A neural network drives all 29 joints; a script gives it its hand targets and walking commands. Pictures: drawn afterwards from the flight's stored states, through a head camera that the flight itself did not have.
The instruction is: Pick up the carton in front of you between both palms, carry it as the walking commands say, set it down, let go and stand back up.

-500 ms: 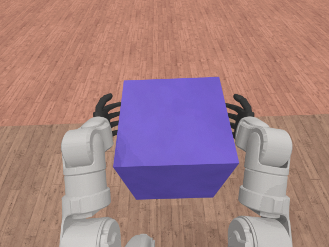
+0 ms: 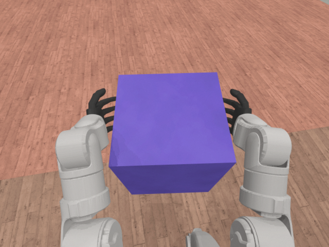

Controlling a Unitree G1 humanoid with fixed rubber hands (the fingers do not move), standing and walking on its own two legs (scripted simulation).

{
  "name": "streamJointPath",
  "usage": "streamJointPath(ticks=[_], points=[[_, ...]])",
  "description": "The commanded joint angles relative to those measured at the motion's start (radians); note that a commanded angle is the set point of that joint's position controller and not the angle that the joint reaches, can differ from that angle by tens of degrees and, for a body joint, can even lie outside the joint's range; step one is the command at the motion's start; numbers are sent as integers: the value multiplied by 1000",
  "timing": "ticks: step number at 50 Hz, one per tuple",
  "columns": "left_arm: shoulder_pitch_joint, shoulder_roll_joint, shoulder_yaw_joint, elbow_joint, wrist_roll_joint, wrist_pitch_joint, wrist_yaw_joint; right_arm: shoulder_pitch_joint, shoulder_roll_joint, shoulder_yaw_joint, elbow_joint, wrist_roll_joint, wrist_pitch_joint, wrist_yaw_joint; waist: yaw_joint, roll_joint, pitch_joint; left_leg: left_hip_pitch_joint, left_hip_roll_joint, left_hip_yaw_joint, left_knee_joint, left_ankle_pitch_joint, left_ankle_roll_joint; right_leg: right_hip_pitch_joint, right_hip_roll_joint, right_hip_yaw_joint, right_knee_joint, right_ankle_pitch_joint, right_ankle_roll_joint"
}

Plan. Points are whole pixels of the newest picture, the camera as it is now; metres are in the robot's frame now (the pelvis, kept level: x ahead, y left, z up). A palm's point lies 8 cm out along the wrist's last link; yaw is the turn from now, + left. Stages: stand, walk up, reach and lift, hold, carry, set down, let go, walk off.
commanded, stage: carry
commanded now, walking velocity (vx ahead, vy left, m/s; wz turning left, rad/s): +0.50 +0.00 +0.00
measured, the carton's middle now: (169, 140) +0.37 -0.02 +0.07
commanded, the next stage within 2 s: none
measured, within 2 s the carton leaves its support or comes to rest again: neither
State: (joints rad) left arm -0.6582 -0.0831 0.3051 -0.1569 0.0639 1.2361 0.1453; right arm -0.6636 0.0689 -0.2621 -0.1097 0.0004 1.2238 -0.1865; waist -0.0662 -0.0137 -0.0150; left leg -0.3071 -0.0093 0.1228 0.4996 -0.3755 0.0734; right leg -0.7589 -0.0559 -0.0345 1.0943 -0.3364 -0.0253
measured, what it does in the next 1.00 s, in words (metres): climbs: right foot, then left foot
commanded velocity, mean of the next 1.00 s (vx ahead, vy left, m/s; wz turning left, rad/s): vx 0.50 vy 0.00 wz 0.00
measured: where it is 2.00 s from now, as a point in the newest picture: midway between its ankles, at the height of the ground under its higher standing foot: (155, 113)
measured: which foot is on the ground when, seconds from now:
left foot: down 0.00-0.18, up 0.20-0.58, down 0.60-1.00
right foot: up 0.00-0.14, down 0.16-0.62, up 0.64-1.00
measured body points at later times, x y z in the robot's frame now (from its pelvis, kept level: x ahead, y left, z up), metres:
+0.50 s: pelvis +0.30 -0.03 +0.02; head +0.32 -0.04 +0.47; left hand +0.66 +0.14 +0.18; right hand +0.67 -0.16 +0.17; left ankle +0.42 +0.10 -0.64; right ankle +0.24 -0.12 -0.71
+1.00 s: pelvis +0.60 -0.01 +0.05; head +0.61 -0.01 +0.50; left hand +0.97 +0.14 +0.21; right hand +0.97 -0.17 +0.21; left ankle +0.51 +0.08 -0.69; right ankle +0.74 -0.12 -0.65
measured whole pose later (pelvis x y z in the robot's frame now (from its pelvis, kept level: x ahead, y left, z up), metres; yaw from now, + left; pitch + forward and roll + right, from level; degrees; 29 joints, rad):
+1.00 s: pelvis +0.60 -0.01 +0.05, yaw +0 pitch +5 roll +0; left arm -0.65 -0.06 0.30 -0.13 0.05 1.26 0.14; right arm -0.68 0.07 -0.25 -0.07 -0.02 1.25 -0.18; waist -0.04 0.00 -0.08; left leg -0.16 0.01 0.10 0.45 -0.47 0.03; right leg -0.68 -0.05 -0.10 0.73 -0.24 -0.03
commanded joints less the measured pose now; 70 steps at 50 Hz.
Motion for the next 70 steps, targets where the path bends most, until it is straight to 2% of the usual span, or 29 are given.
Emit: streamJointPath(ticks=[1, 4, 7, 8, 9, 10, 13, 15, 22, 27, 29, 30, 31, 32, 33, 35, 37, 44, 49, 51, 52, 53, 54, 55, 57, 58, 62, 65, 70], points=[[-601, -755, -647, 9, -251, 11, -62, -678, 817, 659, -79, 323, 11, 132, 4, 134, -426, 372, 241, -231, -145, 365, 155, -6, -14, -25, -206, 81, 8], [-590, -747, -640, 51, -261, 31, -73, -638, 786, 626, -20, 280, 30, 128, 11, 154, -377, 351, 215, -150, -127, 494, 114, 111, 39, -120, -385, 107, -7], [-589, -762, -626, 117, -277, 39, -84, -609, 781, 594, 31, 248, 43, 126, 106, 132, -441, 233, 170, -16, 169, 767, 25, 518, 137, -223, -548, 130, -44], [-557, -765, -614, 152, -279, 37, -87, -626, 771, 584, 39, 241, 45, 125, 164, 65, -528, 84, 140, 11, 379, 589, -17, 773, 46, -76, -550, 50, -65], [-566, -743, -602, 162, -270, 31, -83, -610, 789, 576, 41, 233, 50, 122, 146, -214, -590, -211, 15, 1, 658, 261, -64, 956, -242, 488, -664, -51, -192], [-588, -787, -607, 151, -284, 28, -85, -644, 787, 562, 40, 222, 47, 119, 162, -271, -530, -440, -73, -81, 824, -118, -57, 1011, -284, 701, -769, 88, -261], [-746, -917, -691, 32, -384, 4, -112, -677, 872, 560, 41, 204, 22, 116, 143, -13, -468, -531, 45, -153, 914, -56, -10, 884, -250, 444, -657, 281, -222], [-812, -962, -727, -12, -427, -20, -125, -690, 896, 572, 17, 190, 1, 111, 119, -56, -472, -495, 66, -145, 835, -8, -10, 825, -218, 359, -700, 159, -175], [-698, -843, -710, -33, -408, -21, -111, -635, 800, 612, -52, 182, -6, 85, 137, -85, -430, -551, 88, -71, 544, 75, -44, 853, -194, 194, -739, 262, -208], [-611, -768, -661, 48, -348, 16, -99, -606, 759, 605, -11, 195, 31, 93, 125, -145, -361, -332, 13, 61, 216, 108, -11, 801, -145, 46, -700, 521, -133], [-599, -760, -643, 77, -330, 26, -96, -597, 760, 592, 29, 204, 39, 98, 48, -141, -420, -31, -77, 152, 79, 142, 9, 732, -117, -54, -482, 781, -72], [-599, -755, -636, 89, -318, 30, -94, -577, 758, 579, 56, 207, 38, 100, -6, -71, -507, 237, -42, 86, 59, 137, 23, 608, -91, -93, -288, 700, -29], [-600, -760, -626, 89, -311, 35, -93, -562, 753, 565, 63, 206, 36, 100, -33, 131, -583, 448, 211, -392, -37, -86, 110, 355, -11, -92, -23, 386, 24], [-606, -774, -620, 75, -305, 35, -90, -584, 762, 567, 67, 207, 31, 100, -31, 377, -577, 597, 353, -823, -169, 129, 234, 52, 159, -26, 214, -148, 39], [-654, -792, -615, 72, -294, 30, -84, -632, 806, 587, 30, 234, 29, 108, -11, 259, -557, 604, 365, -766, -111, 249, 254, -38, 95, 70, 367, -159, 4], [-667, -838, -606, 55, -279, 17, -81, -749, 905, 660, -52, 315, 13, 130, -14, 45, -493, 469, 315, -571, -42, 373, 201, -79, 32, 75, 360, -114, -19], [-656, -859, -609, 47, -260, 0, -79, -824, 959, 697, -107, 369, -5, 144, 27, 68, -494, 396, 282, -458, -86, 267, 145, -36, 5, 75, 244, -60, -25], [-609, -771, -646, -4, -246, -4, -60, -708, 845, 675, -104, 345, -5, 135, 8, 123, -446, 377, 253, -272, -144, 306, 169, -45, -20, -5, -110, 44, 9], [-587, -740, -636, 53, -261, 31, -71, -628, 777, 620, -12, 273, 30, 123, 11, 160, -364, 342, 213, -143, -124, 516, 99, 149, 53, -140, -428, 112, -10], [-587, -749, -626, 94, -271, 38, -78, -613, 772, 598, 19, 252, 39, 122, 76, 159, -403, 280, 191, -52, 62, 741, 38, 409, 124, -223, -552, 147, -31], [-572, -750, -616, 130, -273, 37, -79, -608, 771, 591, 34, 246, 43, 121, 118, 105, -478, 175, 151, -1, 246, 726, -5, 656, 105, -176, -562, 130, -51], [-548, -742, -603, 154, -269, 34, -79, -622, 772, 583, 42, 241, 47, 120, 159, -33, -552, -28, 95, 18, 490, 450, -51, 860, -114, 190, -636, -78, -101], [-590, -754, -603, 143, -269, 26, -77, -627, 796, 574, 29, 238, 46, 120, 133, -313, -557, -352, -56, -29, 689, -67, -74, 1029, -306, 658, -760, 17, -233], [-609, -797, -613, 118, -291, 25, -82, -680, 812, 578, 23, 236, 41, 118, 136, -240, -528, -465, -25, -134, 838, -132, -44, 1036, -310, 674, -752, 113, -255], [-722, -890, -673, 32, -362, 10, -103, -708, 878, 583, 14, 241, 25, 120, 138, -28, -484, -501, 34, -150, 858, -61, -20, 939, -265, 469, -679, 306, -224], [-774, -926, -700, -3, -390, 0, -110, -709, 895, 583, 11, 235, 16, 121, 128, -10, -474, -482, 59, -155, 802, -27, -19, 890, -246, 403, -691, 309, -194], [-782, -932, -727, -52, -428, -23, -120, -684, 882, 603, -27, 207, -9, 105, 118, -84, -488, -449, 61, -113, 638, 5, -38, 855, -212, 268, -746, 248, -181], [-729, -862, -714, -51, -415, -15, -112, -652, 825, 604, -46, 191, -4, 89, 127, -91, -462, -454, 68, -80, 445, 59, -57, 864, -197, 191, -759, 307, -193], [-636, -785, -670, 27, -358, 17, -104, -613, 775, 602, -17, 191, 32, 92, 137, -129, -391, -352, 33, 5, 178, 211, -44, 870, -150, 68, -727, 507, -141]])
